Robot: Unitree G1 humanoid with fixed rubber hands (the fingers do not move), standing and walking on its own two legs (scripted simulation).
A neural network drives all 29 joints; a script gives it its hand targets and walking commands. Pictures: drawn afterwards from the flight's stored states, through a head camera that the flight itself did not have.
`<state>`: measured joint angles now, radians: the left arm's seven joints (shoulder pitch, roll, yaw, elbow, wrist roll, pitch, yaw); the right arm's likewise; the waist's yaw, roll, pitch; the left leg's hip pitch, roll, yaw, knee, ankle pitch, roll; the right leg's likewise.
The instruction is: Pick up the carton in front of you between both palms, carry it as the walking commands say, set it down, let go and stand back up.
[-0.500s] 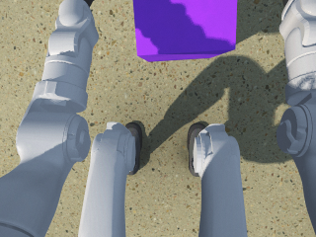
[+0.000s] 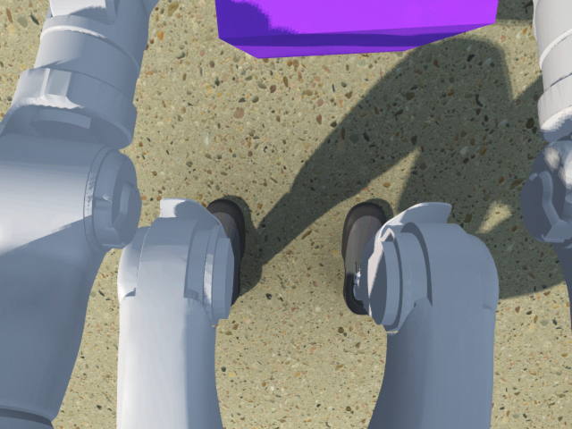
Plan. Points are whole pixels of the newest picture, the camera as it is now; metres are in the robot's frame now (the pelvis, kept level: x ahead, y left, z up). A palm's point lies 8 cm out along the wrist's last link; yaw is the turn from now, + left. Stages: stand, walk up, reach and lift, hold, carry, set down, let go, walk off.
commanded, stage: reach and lift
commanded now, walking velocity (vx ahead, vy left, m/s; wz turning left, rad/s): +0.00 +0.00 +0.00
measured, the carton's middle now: out of the picture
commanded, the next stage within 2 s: none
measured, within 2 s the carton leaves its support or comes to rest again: leaves its support in 0.72 s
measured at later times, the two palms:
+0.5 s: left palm out of the picture +0.57 +0.11 -0.17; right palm out of the picture +0.57 -0.20 -0.17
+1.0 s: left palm out of the picture +0.54 +0.09 -0.02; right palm out of the picture +0.51 -0.20 -0.02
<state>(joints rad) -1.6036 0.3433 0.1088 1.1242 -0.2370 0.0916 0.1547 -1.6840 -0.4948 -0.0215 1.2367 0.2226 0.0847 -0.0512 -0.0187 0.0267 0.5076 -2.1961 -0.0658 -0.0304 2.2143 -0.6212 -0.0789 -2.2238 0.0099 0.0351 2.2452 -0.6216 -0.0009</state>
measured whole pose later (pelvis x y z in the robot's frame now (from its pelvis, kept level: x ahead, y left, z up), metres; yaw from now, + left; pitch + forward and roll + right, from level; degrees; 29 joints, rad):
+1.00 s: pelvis -0.01 +0.01 +0.05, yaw -3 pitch +40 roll +2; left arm -1.26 0.05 0.50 0.80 0.12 0.34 0.14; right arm -1.29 -0.18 -0.36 0.85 -0.12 0.38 -0.03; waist -0.03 0.04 0.03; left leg -2.16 -0.08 -0.04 2.01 -0.57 -0.07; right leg -2.19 0.06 0.07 2.02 -0.54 0.04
